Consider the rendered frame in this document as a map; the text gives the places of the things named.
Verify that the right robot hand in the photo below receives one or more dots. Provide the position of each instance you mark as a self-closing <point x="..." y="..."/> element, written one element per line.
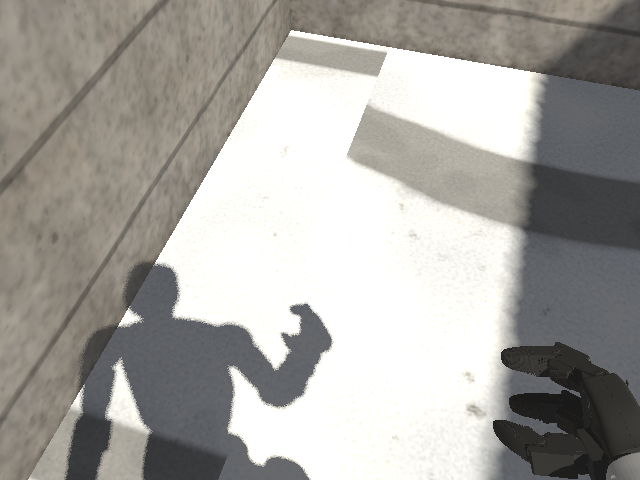
<point x="605" y="420"/>

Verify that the right robot forearm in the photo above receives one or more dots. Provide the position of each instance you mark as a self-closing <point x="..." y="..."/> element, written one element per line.
<point x="625" y="468"/>

